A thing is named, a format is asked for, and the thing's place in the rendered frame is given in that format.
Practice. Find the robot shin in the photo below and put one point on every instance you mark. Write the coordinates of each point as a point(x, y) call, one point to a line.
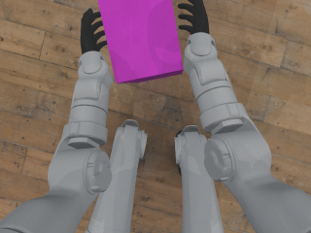
point(193, 128)
point(120, 129)

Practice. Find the robot left forearm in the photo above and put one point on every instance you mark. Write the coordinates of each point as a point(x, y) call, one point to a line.
point(86, 127)

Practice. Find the robot left upper arm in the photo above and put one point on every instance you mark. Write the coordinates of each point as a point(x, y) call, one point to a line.
point(76, 177)

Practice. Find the carton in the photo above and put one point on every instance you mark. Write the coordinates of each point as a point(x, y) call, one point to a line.
point(142, 39)

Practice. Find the robot left shin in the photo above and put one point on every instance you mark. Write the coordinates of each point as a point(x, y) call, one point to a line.
point(120, 129)

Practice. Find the robot right shin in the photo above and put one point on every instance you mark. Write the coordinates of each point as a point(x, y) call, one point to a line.
point(193, 128)

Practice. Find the robot right forearm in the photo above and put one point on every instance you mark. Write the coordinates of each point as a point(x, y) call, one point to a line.
point(212, 89)

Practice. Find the robot right hand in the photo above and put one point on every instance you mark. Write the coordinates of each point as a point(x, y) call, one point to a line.
point(199, 19)

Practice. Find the robot left hand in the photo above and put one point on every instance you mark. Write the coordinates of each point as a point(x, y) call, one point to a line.
point(88, 39)

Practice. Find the robot right upper arm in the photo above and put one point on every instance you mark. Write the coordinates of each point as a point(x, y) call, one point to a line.
point(241, 160)

